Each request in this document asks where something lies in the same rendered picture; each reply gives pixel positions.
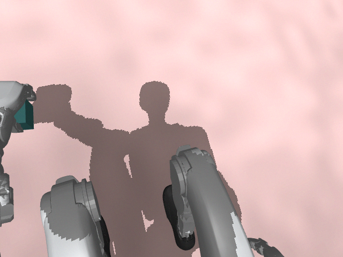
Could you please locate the cube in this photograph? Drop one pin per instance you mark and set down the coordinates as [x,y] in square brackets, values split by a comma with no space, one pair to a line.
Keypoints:
[25,116]

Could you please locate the left robot arm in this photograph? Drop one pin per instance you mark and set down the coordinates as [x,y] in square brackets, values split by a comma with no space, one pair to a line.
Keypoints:
[6,192]

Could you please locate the left robot hand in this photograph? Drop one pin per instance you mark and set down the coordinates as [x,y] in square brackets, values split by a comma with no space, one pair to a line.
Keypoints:
[12,97]

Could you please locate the right robot hand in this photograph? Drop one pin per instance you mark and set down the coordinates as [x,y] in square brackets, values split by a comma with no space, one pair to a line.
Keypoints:
[263,248]

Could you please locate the left robot foot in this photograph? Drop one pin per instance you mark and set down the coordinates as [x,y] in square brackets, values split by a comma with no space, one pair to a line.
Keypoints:
[105,237]

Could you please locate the right robot foot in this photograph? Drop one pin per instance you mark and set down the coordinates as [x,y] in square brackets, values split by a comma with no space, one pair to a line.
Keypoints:
[171,212]

